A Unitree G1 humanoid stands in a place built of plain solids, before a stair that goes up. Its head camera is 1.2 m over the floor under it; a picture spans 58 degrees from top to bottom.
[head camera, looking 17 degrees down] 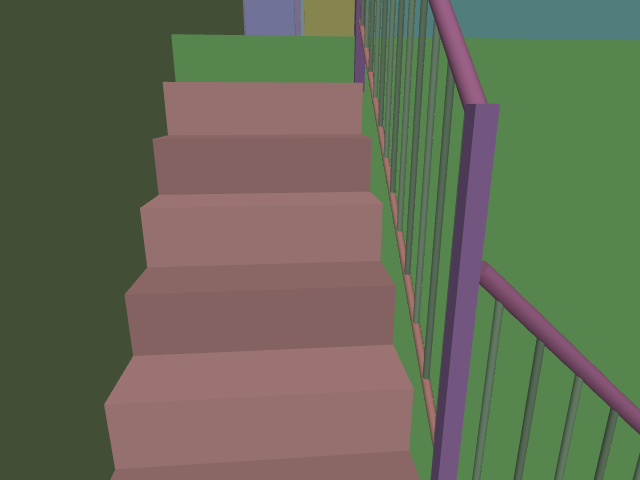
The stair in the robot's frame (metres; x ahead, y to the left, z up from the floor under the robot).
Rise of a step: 0.22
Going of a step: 0.24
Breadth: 0.85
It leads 5 degrees to the left of straight ahead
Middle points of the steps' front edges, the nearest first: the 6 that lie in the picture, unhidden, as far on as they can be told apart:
1.02 0.16 0.44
1.26 0.18 0.65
1.49 0.20 0.87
1.73 0.22 1.09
1.96 0.23 1.31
2.20 0.25 1.52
